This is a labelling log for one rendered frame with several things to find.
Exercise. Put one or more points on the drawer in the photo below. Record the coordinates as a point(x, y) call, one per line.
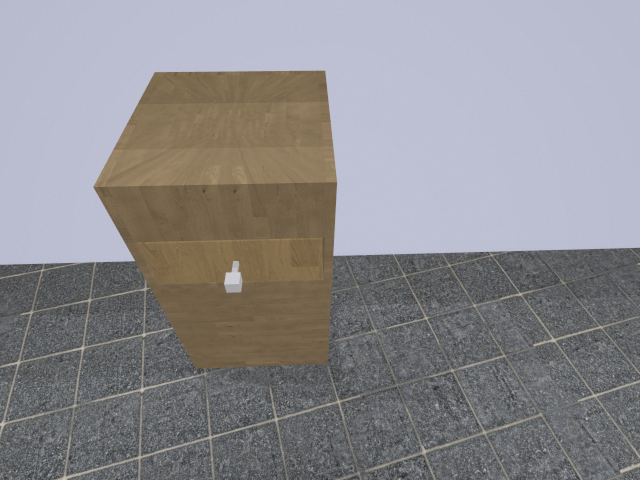
point(259, 259)

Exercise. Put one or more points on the cabinet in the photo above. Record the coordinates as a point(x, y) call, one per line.
point(235, 155)

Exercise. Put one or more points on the handle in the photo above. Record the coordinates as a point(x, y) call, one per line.
point(233, 280)

